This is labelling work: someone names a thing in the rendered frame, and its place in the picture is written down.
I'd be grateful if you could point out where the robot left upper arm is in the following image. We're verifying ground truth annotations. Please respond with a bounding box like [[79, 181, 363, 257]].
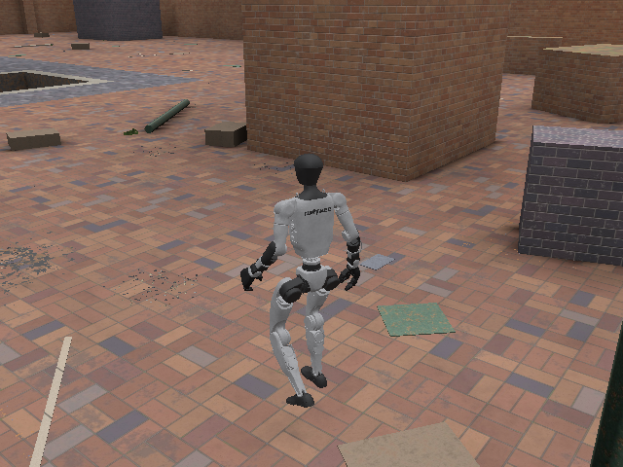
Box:
[[274, 198, 295, 256]]

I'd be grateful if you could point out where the robot left foot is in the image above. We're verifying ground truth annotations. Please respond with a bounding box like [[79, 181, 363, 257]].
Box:
[[286, 391, 314, 408]]

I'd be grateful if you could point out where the left robot hand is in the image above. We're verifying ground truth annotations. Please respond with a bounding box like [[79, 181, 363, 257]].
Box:
[[240, 268, 263, 291]]

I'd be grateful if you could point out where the right robot hand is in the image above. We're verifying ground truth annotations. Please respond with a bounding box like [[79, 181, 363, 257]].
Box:
[[339, 265, 360, 291]]

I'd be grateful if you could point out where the right robot forearm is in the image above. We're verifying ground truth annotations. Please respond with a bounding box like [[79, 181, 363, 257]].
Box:
[[347, 237, 360, 269]]

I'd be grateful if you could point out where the left robot forearm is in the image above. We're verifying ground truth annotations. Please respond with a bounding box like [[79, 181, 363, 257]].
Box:
[[248, 241, 277, 277]]

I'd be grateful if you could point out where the humanoid robot torso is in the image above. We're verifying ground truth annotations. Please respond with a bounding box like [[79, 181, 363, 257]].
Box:
[[288, 189, 334, 294]]

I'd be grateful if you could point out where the robot right upper arm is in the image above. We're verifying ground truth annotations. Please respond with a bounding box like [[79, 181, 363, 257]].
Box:
[[327, 193, 359, 242]]

